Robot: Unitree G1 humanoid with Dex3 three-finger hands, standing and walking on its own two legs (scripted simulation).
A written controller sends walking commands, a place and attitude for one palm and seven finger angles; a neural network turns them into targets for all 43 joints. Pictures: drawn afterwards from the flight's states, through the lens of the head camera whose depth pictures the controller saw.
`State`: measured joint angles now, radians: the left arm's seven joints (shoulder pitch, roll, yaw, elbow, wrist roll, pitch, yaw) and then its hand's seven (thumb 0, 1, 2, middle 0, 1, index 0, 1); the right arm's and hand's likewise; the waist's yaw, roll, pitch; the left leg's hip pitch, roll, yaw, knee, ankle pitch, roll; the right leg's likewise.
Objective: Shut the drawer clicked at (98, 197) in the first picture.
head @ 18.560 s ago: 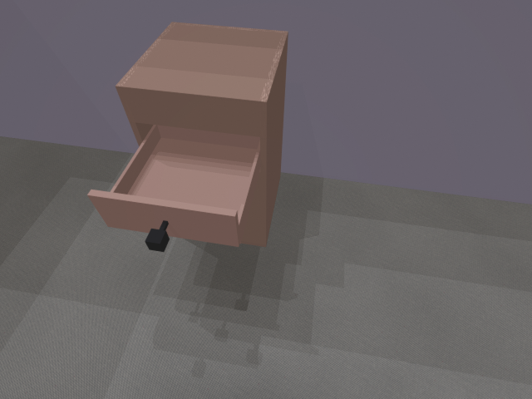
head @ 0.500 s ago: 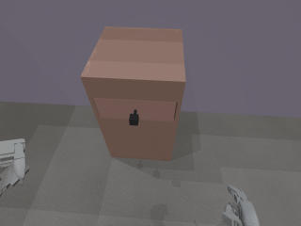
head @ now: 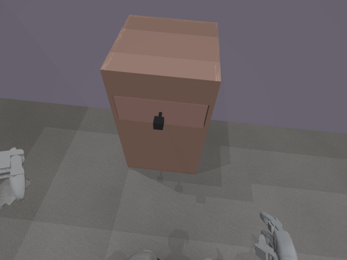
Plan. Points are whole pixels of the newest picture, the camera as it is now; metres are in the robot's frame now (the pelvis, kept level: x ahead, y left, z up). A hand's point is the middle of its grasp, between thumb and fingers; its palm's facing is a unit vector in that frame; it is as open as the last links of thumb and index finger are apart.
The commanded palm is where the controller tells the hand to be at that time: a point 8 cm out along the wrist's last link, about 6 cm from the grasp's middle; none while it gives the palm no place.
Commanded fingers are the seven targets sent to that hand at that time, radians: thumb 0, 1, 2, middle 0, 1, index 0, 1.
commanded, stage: step back with the hand held close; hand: left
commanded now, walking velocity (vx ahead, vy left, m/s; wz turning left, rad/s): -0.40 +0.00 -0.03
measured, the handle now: (159, 119) +0.66 +0.09 -0.21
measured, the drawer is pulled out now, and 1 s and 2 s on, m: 0.00 0.00 0.00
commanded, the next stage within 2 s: stop stepping back and stand still in 0.60 s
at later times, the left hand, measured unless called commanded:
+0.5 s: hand (47, 217) +0.15 +0.19 +0.18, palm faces +0.15 -0.83 -0.54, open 3.2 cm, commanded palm +0.08 +0.25 +0.19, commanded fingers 0.00 0.90 0.90 -1.40 -1.60 -1.40 -1.60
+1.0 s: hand out of the picture +0.00 +0.23 +0.18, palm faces +0.37 -0.86 -0.35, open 3.2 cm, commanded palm -0.05 +0.27 +0.19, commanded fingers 0.00 0.90 0.90 -1.40 -1.60 -1.40 -1.60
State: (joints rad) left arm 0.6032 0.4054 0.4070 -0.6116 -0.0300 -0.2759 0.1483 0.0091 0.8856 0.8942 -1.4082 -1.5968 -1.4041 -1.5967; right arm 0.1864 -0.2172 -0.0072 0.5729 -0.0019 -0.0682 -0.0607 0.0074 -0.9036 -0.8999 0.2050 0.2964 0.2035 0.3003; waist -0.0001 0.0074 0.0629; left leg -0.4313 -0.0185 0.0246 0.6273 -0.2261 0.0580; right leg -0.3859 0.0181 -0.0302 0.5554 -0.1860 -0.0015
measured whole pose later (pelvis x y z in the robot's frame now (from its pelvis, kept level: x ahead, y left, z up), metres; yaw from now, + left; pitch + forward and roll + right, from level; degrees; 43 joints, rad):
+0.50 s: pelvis -0.07 -0.02 +0.01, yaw -4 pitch +4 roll -3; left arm 0.63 0.49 0.42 -0.67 -0.06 -0.33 0.08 0.01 0.88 0.89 -1.41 -1.60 -1.40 -1.60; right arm 0.09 -0.18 0.01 0.57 0.00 -0.06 -0.03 0.01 -0.90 -0.90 0.21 0.30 0.21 0.30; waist -0.01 0.01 0.08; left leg -0.52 0.06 0.03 0.55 -0.10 0.02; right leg -0.17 0.09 0.02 0.44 -0.33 -0.02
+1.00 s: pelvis -0.20 +0.00 +0.00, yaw -4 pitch -1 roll -2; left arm 0.59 0.35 0.35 -0.58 -0.04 -0.18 0.16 0.01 0.88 0.89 -1.41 -1.60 -1.41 -1.60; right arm 0.28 -0.21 0.01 0.62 0.00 -0.08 -0.09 0.01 -0.90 -0.90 0.20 0.30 0.20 0.30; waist 0.01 -0.01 -0.06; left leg -0.31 0.03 -0.01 0.60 -0.35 0.03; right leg -0.33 -0.03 -0.10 0.58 -0.30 0.01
